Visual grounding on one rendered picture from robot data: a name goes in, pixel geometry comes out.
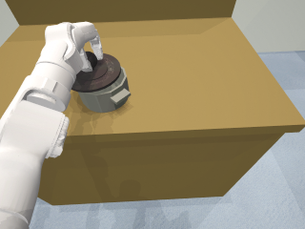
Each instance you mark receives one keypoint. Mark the left robot hand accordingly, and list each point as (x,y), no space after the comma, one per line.
(91,35)

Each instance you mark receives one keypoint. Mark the pot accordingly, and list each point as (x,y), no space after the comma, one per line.
(109,99)

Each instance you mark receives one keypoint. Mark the robot left forearm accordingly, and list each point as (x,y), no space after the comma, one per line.
(51,80)

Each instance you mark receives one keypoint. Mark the table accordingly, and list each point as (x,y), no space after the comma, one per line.
(203,109)

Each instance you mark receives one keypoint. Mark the lid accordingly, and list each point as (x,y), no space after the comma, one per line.
(105,73)

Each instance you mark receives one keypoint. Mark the knob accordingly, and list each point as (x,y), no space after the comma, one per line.
(92,58)

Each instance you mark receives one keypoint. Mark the left robot upper arm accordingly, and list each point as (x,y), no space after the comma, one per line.
(33,133)

